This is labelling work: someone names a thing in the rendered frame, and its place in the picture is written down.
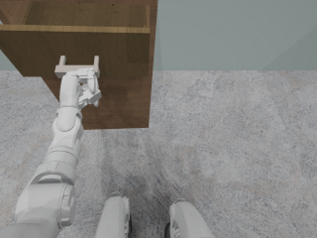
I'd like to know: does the cabinet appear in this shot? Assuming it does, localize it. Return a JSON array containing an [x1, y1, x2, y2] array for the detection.
[[0, 0, 159, 130]]

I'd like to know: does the robot left upper arm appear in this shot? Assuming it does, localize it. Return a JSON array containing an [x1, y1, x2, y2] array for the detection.
[[0, 182, 76, 238]]

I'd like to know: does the left robot hand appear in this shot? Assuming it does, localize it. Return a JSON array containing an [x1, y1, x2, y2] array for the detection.
[[59, 67, 102, 111]]

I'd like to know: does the drawer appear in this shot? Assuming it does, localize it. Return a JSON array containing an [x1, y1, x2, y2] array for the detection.
[[0, 1, 151, 77]]

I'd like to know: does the right robot hand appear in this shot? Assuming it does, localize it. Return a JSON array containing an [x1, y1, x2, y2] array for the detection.
[[239, 227, 260, 238]]

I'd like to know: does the robot left thigh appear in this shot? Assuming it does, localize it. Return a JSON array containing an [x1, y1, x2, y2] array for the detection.
[[94, 195, 130, 238]]

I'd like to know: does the left robot forearm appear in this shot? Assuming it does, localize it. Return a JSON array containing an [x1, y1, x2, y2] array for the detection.
[[14, 106, 84, 224]]

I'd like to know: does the robot thigh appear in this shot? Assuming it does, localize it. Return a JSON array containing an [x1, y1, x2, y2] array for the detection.
[[169, 201, 214, 238], [94, 195, 130, 238]]

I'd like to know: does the robot right thigh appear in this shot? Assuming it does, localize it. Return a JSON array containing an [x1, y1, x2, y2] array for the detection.
[[169, 201, 214, 238]]

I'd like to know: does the handle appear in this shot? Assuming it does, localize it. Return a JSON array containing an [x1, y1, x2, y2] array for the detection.
[[54, 56, 100, 78]]

